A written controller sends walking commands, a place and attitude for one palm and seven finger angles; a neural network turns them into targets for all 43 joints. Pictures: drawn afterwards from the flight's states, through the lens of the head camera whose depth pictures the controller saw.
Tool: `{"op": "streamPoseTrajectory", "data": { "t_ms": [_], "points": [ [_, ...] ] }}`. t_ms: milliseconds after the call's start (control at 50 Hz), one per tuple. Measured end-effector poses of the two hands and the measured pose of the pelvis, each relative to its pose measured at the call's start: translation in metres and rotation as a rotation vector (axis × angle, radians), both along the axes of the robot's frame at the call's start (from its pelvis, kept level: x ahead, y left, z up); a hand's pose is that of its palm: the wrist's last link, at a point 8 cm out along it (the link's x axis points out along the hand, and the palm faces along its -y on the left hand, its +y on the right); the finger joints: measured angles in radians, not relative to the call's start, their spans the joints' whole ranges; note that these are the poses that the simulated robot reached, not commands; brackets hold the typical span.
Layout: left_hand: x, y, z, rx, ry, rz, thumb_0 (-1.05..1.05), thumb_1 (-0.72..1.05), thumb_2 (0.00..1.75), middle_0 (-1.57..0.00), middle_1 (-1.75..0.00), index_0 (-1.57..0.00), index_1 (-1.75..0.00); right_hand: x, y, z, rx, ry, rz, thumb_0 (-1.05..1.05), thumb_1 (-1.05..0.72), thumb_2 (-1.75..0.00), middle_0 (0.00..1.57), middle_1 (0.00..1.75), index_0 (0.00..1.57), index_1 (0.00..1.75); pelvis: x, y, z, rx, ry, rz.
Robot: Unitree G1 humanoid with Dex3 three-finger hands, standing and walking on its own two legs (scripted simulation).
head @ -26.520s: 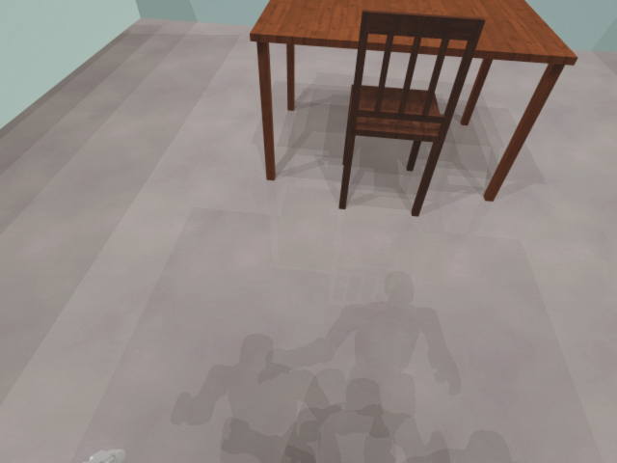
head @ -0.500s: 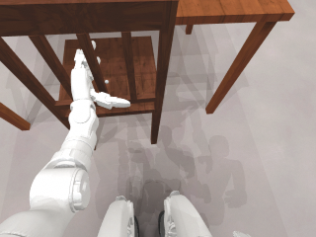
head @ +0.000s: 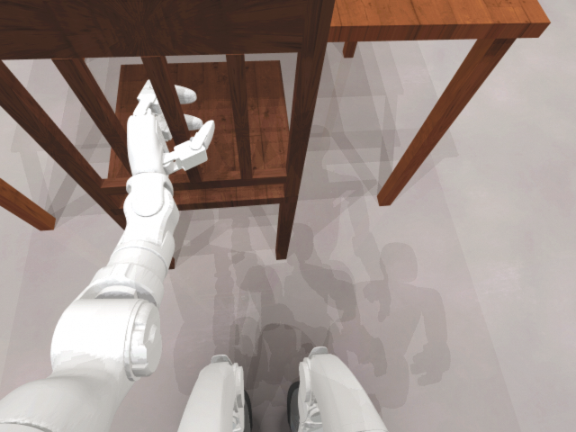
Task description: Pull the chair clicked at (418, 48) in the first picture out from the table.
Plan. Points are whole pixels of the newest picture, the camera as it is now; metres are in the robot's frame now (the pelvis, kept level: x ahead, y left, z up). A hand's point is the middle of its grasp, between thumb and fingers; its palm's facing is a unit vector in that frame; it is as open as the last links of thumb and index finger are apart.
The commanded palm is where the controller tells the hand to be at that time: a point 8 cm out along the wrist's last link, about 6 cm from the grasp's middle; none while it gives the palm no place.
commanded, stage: hook a spindle and tug to test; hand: left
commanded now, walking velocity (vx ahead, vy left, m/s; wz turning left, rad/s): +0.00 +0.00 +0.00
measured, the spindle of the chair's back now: (179, 129) +0.53 +0.12 +0.02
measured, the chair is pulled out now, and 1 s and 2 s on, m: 0.00 0.04 0.14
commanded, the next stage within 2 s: step backward, pulling the chair out in 0.70 s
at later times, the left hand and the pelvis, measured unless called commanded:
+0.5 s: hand (197, 156) +0.48 +0.09 +0.03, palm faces +0.04 -1.00 -0.02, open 5.5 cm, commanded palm +0.44 +0.13 +0.03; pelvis +0.02 +0.00 +0.01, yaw -1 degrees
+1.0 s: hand (196, 161) +0.46 +0.09 +0.05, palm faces -0.01 -0.99 -0.14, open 5.7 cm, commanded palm +0.43 +0.14 +0.05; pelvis +0.02 +0.01 +0.08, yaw -1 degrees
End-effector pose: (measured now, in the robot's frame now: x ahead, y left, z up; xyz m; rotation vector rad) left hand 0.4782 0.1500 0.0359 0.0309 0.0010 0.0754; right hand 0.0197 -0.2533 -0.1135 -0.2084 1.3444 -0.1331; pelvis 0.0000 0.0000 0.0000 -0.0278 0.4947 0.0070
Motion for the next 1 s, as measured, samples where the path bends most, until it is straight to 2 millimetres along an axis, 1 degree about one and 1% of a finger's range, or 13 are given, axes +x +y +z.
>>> {"op": "streamPoseTrajectory", "data": {
  "t_ms": [80, 140, 240, 420, 600, 720, 820, 840, 880, 960, 1000],
  "points": [
    [0.000, 0.000, 0.000, -0.001, 0.006, -0.005, 0.00, 0.63, 0.78, -0.43, -1.36, -0.41, -1.41, 0.003, 0.000, 0.002, 0.001, -0.003, -0.008, 0.00, -0.91, -0.90, 0.20, 0.30, 0.20, 0.30, 0.003, 0.000, 0.002, 0.000, -0.001, -0.003],
    [0.000, 0.000, 0.001, -0.003, 0.015, -0.009, 0.01, 0.73, 0.82, -0.42, -1.36, -0.41, -1.41, 0.008, 0.001, 0.004, 0.004, -0.014, -0.014, 0.00, -0.91, -0.90, 0.20, 0.30, 0.20, 0.30, 0.005, 0.000, 0.004, 0.001, -0.005, -0.008],
    [-0.005, -0.002, 0.001, -0.014, 0.027, -0.011, 0.01, 0.75, 0.80, -0.39, -1.37, -0.39, -1.42, 0.017, 0.004, 0.007, 0.016, -0.041, -0.025, 0.00, -0.91, -0.90, 0.20, 0.30, 0.20, 0.30, 0.011, 0.001, 0.009, 0.004, -0.012, -0.017],
    [-0.020, -0.004, 0.001, -0.010, 0.013, -0.027, 0.01, 0.75, 0.79, -0.39, -1.38, -0.37, -1.43, 0.040, 0.008, 0.010, 0.035, -0.082, -0.008, 0.00, -0.91, -0.90, 0.20, 0.30, 0.20, 0.30, 0.019, 0.001, 0.014, 0.010, -0.023, -0.022],
    [-0.031, -0.007, 0.000, -0.005, 0.003, -0.033, 0.01, 0.74, 0.80, -0.40, -1.38, -0.37, -1.43, 0.061, 0.007, 0.007, 0.031, -0.127, 0.023, 0.00, -0.91, -0.90, 0.20, 0.30, 0.20, 0.30, 0.018, 0.001, 0.012, 0.012, -0.031, -0.015],
    [-0.036, -0.007, 0.001, -0.004, 0.005, -0.037, 0.01, 0.74, 0.81, -0.40, -1.38, -0.37, -1.43, 0.067, 0.005, 0.008, 0.023, -0.153, 0.033, 0.00, -0.91, -0.90, 0.20, 0.30, 0.20, 0.30, 0.015, -0.001, 0.011, 0.014, -0.038, -0.012],
    [-0.037, -0.006, 0.001, -0.002, 0.006, -0.041, 0.01, 0.73, 0.81, -0.41, -1.37, -0.38, -1.43, 0.065, 0.004, 0.007, 0.012, -0.165, 0.034, 0.00, -0.91, -0.90, 0.20, 0.30, 0.20, 0.30, 0.010, -0.001, 0.010, 0.014, -0.042, -0.009],
    [-0.036, -0.006, 0.002, 0.009, 0.019, -0.041, 0.01, 0.72, 0.81, -0.41, -1.36, -0.38, -1.43, 0.063, 0.004, 0.009, 0.012, -0.157, 0.007, 0.00, -0.91, -0.90, 0.20, 0.30, 0.20, 0.30, 0.009, -0.001, 0.012, 0.016, -0.058, -0.012],
    [-0.036, -0.006, 0.009, 0.046, 0.094, -0.042, 0.02, 0.72, 0.81, -0.40, -1.32, -0.37, -1.43, 0.058, 0.006, 0.020, 0.009, -0.133, -0.069, 0.00, -0.91, -0.90, 0.20, 0.30, 0.20, 0.30, 0.007, -0.001, 0.026, 0.018, -0.111, -0.014],
    [-0.037, -0.007, 0.024, 0.097, 0.286, -0.047, 0.06, 0.73, 0.81, -0.35, -1.19, -0.37, -1.44, 0.046, 0.012, 0.054, 0.003, -0.086, -0.146, 0.00, -0.91, -0.90, 0.20, 0.30, 0.20, 0.30, 0.011, 0.003, 0.063, 0.020, -0.158, -0.025],
    [-0.039, -0.007, 0.028, 0.094, 0.345, -0.059, 0.07, 0.72, 0.80, -0.33, -1.14, -0.38, -1.44, 0.039, 0.012, 0.070, -0.011, -0.058, -0.165, 0.00, -0.91, -0.90, 0.20, 0.30, 0.20, 0.30, 0.015, 0.005, 0.077, 0.020, -0.170, -0.033]
  ]
}}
